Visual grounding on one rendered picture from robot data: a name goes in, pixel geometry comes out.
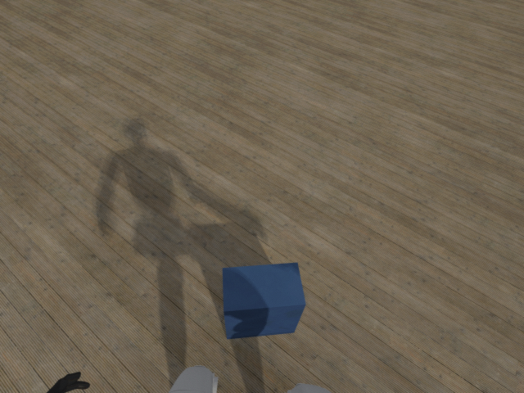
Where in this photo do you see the carton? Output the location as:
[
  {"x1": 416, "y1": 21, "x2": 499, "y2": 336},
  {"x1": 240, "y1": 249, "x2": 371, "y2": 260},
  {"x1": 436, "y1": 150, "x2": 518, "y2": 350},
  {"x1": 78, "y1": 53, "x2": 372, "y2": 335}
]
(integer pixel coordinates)
[{"x1": 223, "y1": 262, "x2": 306, "y2": 339}]

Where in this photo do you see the robot left hand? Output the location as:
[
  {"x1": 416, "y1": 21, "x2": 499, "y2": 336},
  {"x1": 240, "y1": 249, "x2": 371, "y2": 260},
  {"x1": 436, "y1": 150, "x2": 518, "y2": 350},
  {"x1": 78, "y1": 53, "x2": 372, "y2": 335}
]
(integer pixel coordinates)
[{"x1": 47, "y1": 372, "x2": 90, "y2": 393}]

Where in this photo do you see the left robot thigh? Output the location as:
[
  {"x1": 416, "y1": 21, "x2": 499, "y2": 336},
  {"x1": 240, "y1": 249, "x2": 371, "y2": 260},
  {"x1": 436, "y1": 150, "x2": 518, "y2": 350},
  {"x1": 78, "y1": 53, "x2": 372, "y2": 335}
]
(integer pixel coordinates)
[{"x1": 169, "y1": 367, "x2": 218, "y2": 393}]

